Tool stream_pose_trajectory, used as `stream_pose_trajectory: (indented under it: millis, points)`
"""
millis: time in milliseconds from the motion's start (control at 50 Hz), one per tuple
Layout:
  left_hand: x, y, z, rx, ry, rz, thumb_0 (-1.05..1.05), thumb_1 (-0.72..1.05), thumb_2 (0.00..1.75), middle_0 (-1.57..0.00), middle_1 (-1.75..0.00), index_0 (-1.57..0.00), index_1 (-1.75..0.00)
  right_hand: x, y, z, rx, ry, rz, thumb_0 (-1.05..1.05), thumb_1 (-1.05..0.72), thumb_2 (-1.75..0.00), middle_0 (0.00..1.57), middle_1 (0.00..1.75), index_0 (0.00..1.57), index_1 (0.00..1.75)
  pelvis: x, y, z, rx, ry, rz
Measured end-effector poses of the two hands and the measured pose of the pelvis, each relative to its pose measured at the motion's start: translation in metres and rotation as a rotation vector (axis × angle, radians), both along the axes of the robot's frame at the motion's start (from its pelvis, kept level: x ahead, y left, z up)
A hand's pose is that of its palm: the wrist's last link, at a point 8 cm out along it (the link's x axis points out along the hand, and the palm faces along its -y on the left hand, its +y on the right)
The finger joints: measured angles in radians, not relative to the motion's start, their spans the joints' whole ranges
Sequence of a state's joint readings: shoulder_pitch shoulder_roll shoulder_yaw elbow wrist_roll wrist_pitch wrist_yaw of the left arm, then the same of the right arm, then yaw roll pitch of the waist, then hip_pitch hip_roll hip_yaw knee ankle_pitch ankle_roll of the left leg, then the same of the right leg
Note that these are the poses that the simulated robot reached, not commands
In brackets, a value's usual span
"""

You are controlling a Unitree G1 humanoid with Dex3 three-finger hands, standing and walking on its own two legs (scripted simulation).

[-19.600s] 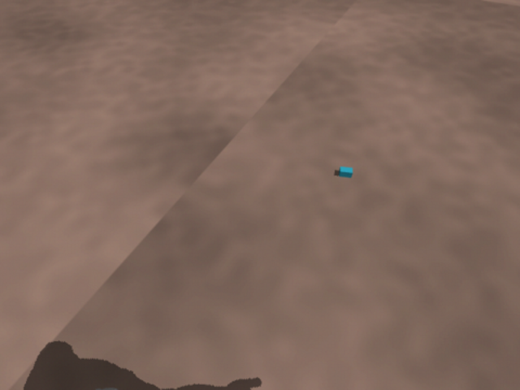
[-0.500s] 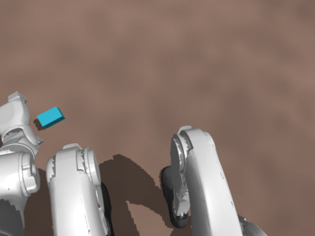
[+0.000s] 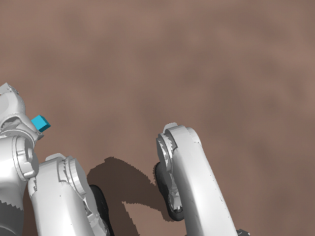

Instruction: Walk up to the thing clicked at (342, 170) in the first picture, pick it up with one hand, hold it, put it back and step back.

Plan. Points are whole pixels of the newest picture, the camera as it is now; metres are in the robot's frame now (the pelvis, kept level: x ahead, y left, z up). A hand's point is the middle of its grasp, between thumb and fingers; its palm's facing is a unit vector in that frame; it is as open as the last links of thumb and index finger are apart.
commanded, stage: approach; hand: left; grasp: from above
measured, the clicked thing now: (36, 126) +0.44 +0.29 -0.30
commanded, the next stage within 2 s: rest palm in 0.02 s
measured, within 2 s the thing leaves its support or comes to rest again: neither
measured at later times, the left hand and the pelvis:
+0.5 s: hand (28, 127) +0.43 +0.28 -0.24, palm faces -0.35 -0.27 -0.90, open 14.0 cm; pelvis +0.00 +0.01 -0.02, yaw -3 degrees
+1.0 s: hand (30, 128) +0.43 +0.29 -0.26, palm faces -0.35 -0.27 -0.90, open 13.7 cm; pelvis +0.00 +0.01 -0.02, yaw -5 degrees
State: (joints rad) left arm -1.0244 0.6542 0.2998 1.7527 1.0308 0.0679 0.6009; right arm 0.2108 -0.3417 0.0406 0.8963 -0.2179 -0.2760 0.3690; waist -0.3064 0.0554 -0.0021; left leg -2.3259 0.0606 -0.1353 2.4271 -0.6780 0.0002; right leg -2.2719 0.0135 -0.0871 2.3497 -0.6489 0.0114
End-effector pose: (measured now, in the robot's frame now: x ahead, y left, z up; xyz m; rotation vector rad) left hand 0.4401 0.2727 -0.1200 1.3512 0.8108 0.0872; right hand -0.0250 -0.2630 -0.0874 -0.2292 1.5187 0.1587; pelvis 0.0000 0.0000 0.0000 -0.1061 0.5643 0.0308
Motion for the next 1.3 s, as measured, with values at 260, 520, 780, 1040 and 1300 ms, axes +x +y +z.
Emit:
stream_pose_trajectory:
  millis: [260, 520, 780, 1040, 1300]
  points:
    - [-0.029, 0.027, -0.043, -0.021, -0.07, -0.066, -0.01, -0.53, 0.98, -0.17, -0.89, -0.14, -0.93, 0.037, -0.001, -0.004, -0.04, -0.044, 0.144, 0.0, -0.89, -0.9, 0.2, 0.29, 0.2, 0.3, 0.001, 0.002, -0.016, -0.022, -0.045, 0.005]
    - [-0.011, 0.011, -0.064, -0.03, -0.049, -0.028, -0.01, -0.49, 0.96, -0.19, -0.85, -0.15, -0.89, 0.059, 0.017, 0.001, 0.02, -0.102, 0.228, 0.0, -0.89, -0.9, 0.19, 0.29, 0.2, 0.3, 0.004, 0.009, -0.017, -0.065, -0.061, -0.011]
    - [-0.007, 0.019, -0.08, -0.023, -0.05, -0.01, 0.0, -0.45, 0.92, -0.22, -0.82, -0.18, -0.87, 0.022, 0.027, 0.009, 0.055, -0.014, 0.213, 0.0, -0.89, -0.9, 0.19, 0.29, 0.2, 0.3, 0.003, 0.01, -0.022, -0.087, -0.09, -0.023]
    - [-0.009, 0.018, -0.082, -0.021, -0.055, -0.05, 0.0, -0.43, 0.9, -0.24, -0.81, -0.2, -0.85, 0.028, 0.024, 0.019, 0.031, -0.056, 0.258, 0.0, -0.89, -0.9, 0.19, 0.29, 0.2, 0.3, -0.001, 0.011, -0.023, -0.104, -0.117, -0.03]
    - [-0.005, 0.022, -0.087, -0.003, -0.06, -0.043, 0.0, -0.27, 0.78, -0.35, -0.73, -0.33, -0.76, 0.042, 0.026, 0.027, 0.024, -0.079, 0.308, 0.0, -0.89, -0.9, 0.19, 0.29, 0.2, 0.3, -0.001, 0.013, -0.019, -0.118, -0.118, -0.031]
